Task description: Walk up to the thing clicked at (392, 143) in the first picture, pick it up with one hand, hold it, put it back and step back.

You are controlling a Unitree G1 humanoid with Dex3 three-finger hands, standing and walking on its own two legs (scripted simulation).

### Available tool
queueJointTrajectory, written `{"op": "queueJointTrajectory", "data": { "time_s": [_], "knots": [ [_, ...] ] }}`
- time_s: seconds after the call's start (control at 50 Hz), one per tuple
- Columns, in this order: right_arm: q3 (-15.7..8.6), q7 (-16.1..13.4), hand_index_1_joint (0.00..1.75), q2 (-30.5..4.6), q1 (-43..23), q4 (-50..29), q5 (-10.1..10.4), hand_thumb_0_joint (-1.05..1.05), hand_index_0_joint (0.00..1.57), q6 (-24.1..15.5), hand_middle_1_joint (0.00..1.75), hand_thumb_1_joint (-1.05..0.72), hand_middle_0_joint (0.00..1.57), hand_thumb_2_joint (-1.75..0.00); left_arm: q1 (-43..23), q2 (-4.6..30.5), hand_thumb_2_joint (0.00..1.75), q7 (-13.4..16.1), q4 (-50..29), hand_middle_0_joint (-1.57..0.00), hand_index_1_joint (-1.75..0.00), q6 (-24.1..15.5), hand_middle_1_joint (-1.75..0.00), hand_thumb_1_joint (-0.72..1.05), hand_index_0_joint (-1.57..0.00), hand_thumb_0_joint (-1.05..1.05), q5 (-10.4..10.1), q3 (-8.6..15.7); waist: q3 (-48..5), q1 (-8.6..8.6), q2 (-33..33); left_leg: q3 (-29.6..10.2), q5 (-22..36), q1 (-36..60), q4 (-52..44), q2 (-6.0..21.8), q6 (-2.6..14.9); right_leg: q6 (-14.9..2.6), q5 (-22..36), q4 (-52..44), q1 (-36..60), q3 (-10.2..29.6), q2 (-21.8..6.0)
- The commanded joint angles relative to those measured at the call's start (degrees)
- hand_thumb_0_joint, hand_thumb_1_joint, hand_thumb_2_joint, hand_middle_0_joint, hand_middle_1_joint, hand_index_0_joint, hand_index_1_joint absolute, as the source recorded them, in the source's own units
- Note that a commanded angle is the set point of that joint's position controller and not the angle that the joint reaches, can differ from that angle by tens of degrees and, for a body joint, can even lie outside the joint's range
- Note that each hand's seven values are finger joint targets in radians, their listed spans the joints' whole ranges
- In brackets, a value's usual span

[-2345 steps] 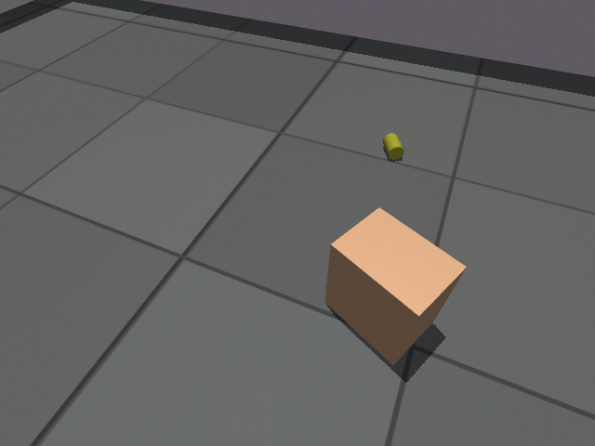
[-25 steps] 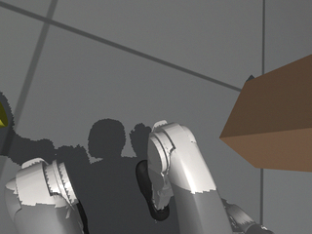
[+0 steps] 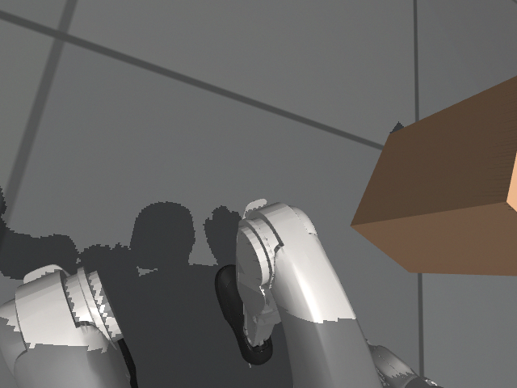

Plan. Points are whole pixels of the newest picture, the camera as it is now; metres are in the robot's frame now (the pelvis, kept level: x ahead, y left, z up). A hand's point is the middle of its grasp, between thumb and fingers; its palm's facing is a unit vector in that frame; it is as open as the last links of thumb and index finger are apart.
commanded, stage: open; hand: left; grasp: from above
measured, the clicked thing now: out of the picture +0.44 +0.33 -0.26
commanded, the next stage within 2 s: withdraw in 0.58 s
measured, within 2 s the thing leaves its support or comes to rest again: neither
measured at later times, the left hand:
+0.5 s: hand out of the picture +0.44 +0.32 -0.22, palm faces -0.44 -0.13 -0.89, open 12.9 cm
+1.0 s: hand out of the picture +0.46 +0.34 -0.16, palm faces -0.25 -0.09 -0.96, open 13.9 cm
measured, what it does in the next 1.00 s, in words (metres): stands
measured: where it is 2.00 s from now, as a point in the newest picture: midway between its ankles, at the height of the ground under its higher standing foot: (191, 364)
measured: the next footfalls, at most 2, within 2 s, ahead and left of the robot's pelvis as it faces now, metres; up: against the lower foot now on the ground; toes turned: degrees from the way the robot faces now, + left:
none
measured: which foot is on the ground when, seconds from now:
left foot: down 0.00-1.00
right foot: down 0.00-1.00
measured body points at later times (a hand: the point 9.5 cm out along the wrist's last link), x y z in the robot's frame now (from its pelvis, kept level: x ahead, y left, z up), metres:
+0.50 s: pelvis +0.00 +0.00 +0.00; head +0.26 +0.11 +0.35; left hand +0.46 +0.33 -0.17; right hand +0.06 -0.26 -0.06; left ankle +0.07 +0.13 -0.26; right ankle +0.11 -0.12 -0.26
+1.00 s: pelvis +0.01 +0.00 +0.01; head +0.24 +0.11 +0.38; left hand +0.47 +0.34 -0.10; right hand +0.07 -0.26 -0.06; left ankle +0.07 +0.13 -0.26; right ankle +0.11 -0.12 -0.26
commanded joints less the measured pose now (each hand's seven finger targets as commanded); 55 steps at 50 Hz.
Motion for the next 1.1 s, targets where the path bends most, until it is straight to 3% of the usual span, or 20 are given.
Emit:
{"op": "queueJointTrajectory", "data": {
  "time_s": [0.0,0.04,0.06,0.14,0.18,0.22,0.28,0.3,0.32,0.42,0.48,0.56,0.7,0.78,0.8,0.82,0.9,0.96,1.02,1.08],
  "knots": [
    [-5.94,-0.37,0.3,-17.98,9.03,-0.15,0.76,0.0,0.2,-0.92,0.3,-0.89,0.2,-0.9,-16.8,13.11,0.74,3.47,-8.75,-0.53,-0.62,0.36,-0.59,-0.03,-0.5,0.0,-1.18,0.13,-33.65,-1.58,27.62,5.69,8.48,26.38,-15.68,0.05,0.65,-3.83,10.26,-11.9,17.03,-5.59,3.01],
    [-5.93,-0.25,0.3,-18.31,9.2,0.15,0.42,0.0,0.2,-1.11,0.3,-0.89,0.2,-0.9,-16.35,13.48,0.73,4.15,-8.47,-0.48,-0.65,0.44,-0.63,-0.06,-0.46,0.0,-0.99,0.72,-33.77,-1.75,27.31,5.42,8.27,26.45,-16.23,-0.06,0.67,-3.67,10.03,-12.0,16.84,-6.27,2.94],
    [-5.73,0.09,0.3,-18.12,8.87,-0.72,0.43,0.0,0.2,-1.45,0.3,-0.89,0.2,-0.9,-15.82,11.32,0.73,3.82,-7.12,-0.46,-0.65,0.85,-0.63,-0.09,-0.44,0.0,-0.87,-0.99,-33.05,-2.19,26.78,5.69,8.53,26.55,-15.66,-0.15,0.66,-3.49,10.62,-11.64,16.55,-6.12,2.74],
    [-5.93,0.55,0.3,-18.23,10.43,0.63,0.39,0.0,0.2,-1.94,0.3,-0.89,0.2,-0.9,-16.4,13.12,0.78,4.04,-6.56,-0.4,-0.7,1.67,-0.68,-0.15,-0.38,0.0,-1.41,1.1,-34.28,-2.57,26.31,5.51,10.83,27.19,-14.89,-0.01,0.74,-3.29,12.87,-11.45,17.91,-6.11,2.6],
    [-6.08,0.88,0.3,-18.04,9.29,-0.08,0.61,0.0,0.2,-2.3,0.3,-0.89,0.2,-0.9,-17.19,10.34,0.82,3.61,-6.38,-0.37,-0.74,2.04,-0.72,-0.19,-0.35,0.0,-1.97,-0.92,-33.27,-2.56,26.7,5.49,9.8,26.29,-15.37,-0.01,0.66,-3.57,11.94,-11.5,17.19,-5.8,2.82],
    [-6.21,0.8,0.3,-18.53,9.91,0.16,0.63,0.0,0.2,-2.19,0.3,-0.89,0.2,-0.9,-15.21,12.62,0.81,3.44,-5.63,-0.34,-0.75,2.67,-0.73,-0.22,-0.32,0.0,-1.94,0.59,-34.62,-2.03,26.4,5.49,10.61,27.26,-15.43,0.0,0.73,-3.52,12.61,-11.74,18.3,-5.89,2.97],
    [-6.11,1.02,0.3,-18.0,9.22,-0.63,1.05,0.0,0.2,-2.45,0.3,-0.89,0.2,-0.9,-16.99,10.47,0.84,2.32,-7.67,-0.3,-0.78,2.86,-0.76,-0.27,-0.28,0.0,-2.87,-1.42,-34.99,-1.92,27.76,5.78,10.28,27.24,-15.67,-0.05,0.65,-3.72,12.08,-11.72,18.45,-5.39,2.89],
    [-6.42,0.94,0.3,-18.64,10.36,0.37,0.69,0.0,0.2,-2.22,0.3,-0.89,0.2,-0.9,-15.21,13.13,0.84,2.47,-7.22,-0.28,-0.79,3.14,-0.77,-0.29,-0.27,0.0,-3.15,1.12,-36.05,-1.59,26.94,5.67,11.92,28.25,-15.5,0.01,0.69,-3.39,13.57,-12.12,19.54,-5.8,2.8],
    [-6.18,1.11,0.3,-18.4,9.47,-0.46,1.16,0.0,0.2,-2.43,0.3,-0.89,0.2,-0.9,-15.56,11.48,0.84,1.95,-7.33,-0.26,-0.79,3.44,-0.78,-0.31,-0.24,0.0,-3.04,-0.69,-35.59,-1.57,27.38,5.44,12.06,28.64,-15.47,0.04,0.41,-3.6,13.58,-11.19,18.66,-5.64,2.74],
    [-6.43,0.99,0.3,-18.51,10.25,-0.06,1.46,0.0,0.2,-1.79,0.3,-0.89,0.2,-0.9,-13.49,14.1,0.92,1.11,-8.63,-0.24,-0.84,3.05,-0.81,-0.36,-0.2,0.0,-4.04,2.34,-35.8,-0.49,28.53,5.22,12.92,29.03,-16.33,-0.07,0.11,-3.83,13.51,-11.15,18.51,-5.98,2.48],
    [-6.35,1.04,0.3,-18.02,10.06,-0.42,1.46,0.0,0.2,-1.29,0.3,-0.89,0.2,-0.9,-13.72,12.89,0.91,0.2,-9.49,-0.2,-0.86,2.78,-0.84,-0.38,-0.17,0.0,-3.49,1.16,-36.39,-1.4,27.38,6.11,13.44,28.2,-15.0,-0.12,0.54,-3.65,14.64,-11.67,20.33,-5.33,2.7],
    [-6.49,0.75,0.3,-18.55,10.65,-0.33,1.59,0.0,0.2,-0.59,0.3,-0.89,0.2,-0.9,-13.15,13.65,0.93,-0.02,-10.77,-0.16,-0.89,2.03,-0.88,-0.4,-0.15,0.0,-4.05,2.47,-36.17,-0.88,27.75,5.83,15.02,28.44,-15.27,-0.27,0.32,-3.93,15.11,-11.85,20.15,-5.74,2.54],
    [-6.29,0.48,0.3,-18.22,10.64,-0.62,1.24,0.0,0.2,0.06,0.3,-0.9,0.2,-0.9,-13.56,13.53,0.93,-0.58,-10.27,-0.11,-0.94,0.77,-0.96,-0.46,-0.13,0.0,-3.51,1.39,-35.03,-1.65,27.16,5.63,11.14,27.52,-15.41,-0.1,0.56,-3.73,12.23,-12.16,19.42,-5.73,2.79],
    [-7.01,0.44,0.3,-18.01,11.1,-1.29,1.58,0.0,0.2,-0.08,0.3,-0.9,0.2,-0.9,-14.82,14.75,0.96,0.67,-17.97,-0.08,-0.97,0.77,-0.99,-0.49,-0.1,0.0,-3.41,3.07,-40.26,0.51,31.53,6.07,13.74,32.09,-16.59,-0.23,0.07,-3.91,14.05,-11.73,20.22,-5.43,2.56],
    [-7.78,0.33,0.3,-17.97,10.99,-0.47,1.72,0.0,0.2,0.06,0.3,-0.9,0.2,-0.9,-12.67,16.84,0.96,1.74,-20.2,-0.08,-0.97,1.1,-0.99,-0.5,-0.09,0.0,-4.12,6.24,-43.95,2.5,33.27,5.92,14.65,34.23,-17.36,0.02,-0.18,-4.11,14.71,-11.75,21.17,-5.4,2.68],
    [-8.02,0.52,0.3,-17.91,9.54,-1.78,2.09,0.0,0.2,-0.21,0.3,-0.9,0.2,-0.9,-12.45,12.71,0.97,1.93,-19.41,-0.08,-0.97,1.77,-0.98,-0.51,-0.09,0.0,-4.29,3.4,-41.22,1.85,32.84,5.65,13.26,33.18,-17.74,-0.25,-0.53,-4.48,13.48,-10.9,17.56,-5.78,2.28],
    [-10.69,1.44,0.3,-16.91,10.62,-0.7,3.78,0.0,0.2,-0.2,0.3,-0.9,0.2,-0.9,-15.05,11.79,0.98,2.45,-26.88,-0.07,-0.98,5.91,-0.99,-0.51,-0.07,0.0,-5.71,4.27,-47.8,4.58,38.31,6.41,13.22,37.3,-20.63,-0.05,-0.89,-4.81,13.83,-11.56,15.89,-4.61,1.94],
    [-12.87,1.68,0.3,-16.11,10.71,-0.86,6.14,0.0,0.2,1.3,0.3,-0.9,0.2,-0.9,-11.56,9.87,0.99,0.67,-33.16,-0.07,-0.99,10.42,-0.99,-0.52,-0.07,0.0,-8.79,4.44,-52.57,8.48,39.3,8.22,15.54,38.85,-23.85,-0.42,-0.66,-5.1,15.6,-14.27,17.92,-2.67,1.57],
    [-14.62,1.25,0.3,-14.86,12.16,0.55,8.52,0.0,0.2,3.31,0.3,-0.9,0.2,-0.9,-11.23,2.35,1.01,-4.84,-32.88,-0.09,-1.0,14.72,-0.99,-0.52,-0.08,0.0,-10.93,-1.16,-51.02,7.64,34.54,8.83,13.69,38.05,-26.78,-0.53,0.09,-5.14,13.99,-17.79,17.86,-1.24,1.67],
    [-15.47,0.16,0.3,-13.99,14.36,0.39,9.82,0.0,0.2,5.61,0.3,-0.9,0.2,-0.91,-10.65,-1.5,1.02,-12.56,-31.28,-0.09,-1.02,16.58,-1.0,-0.52,-0.08,0.0,-13.62,-4.85,-45.55,5.5,23.37,9.33,12.36,32.21,-26.57,-0.95,1.8,-4.65,12.89,-21.93,21.54,0.03,1.95]
  ]
}}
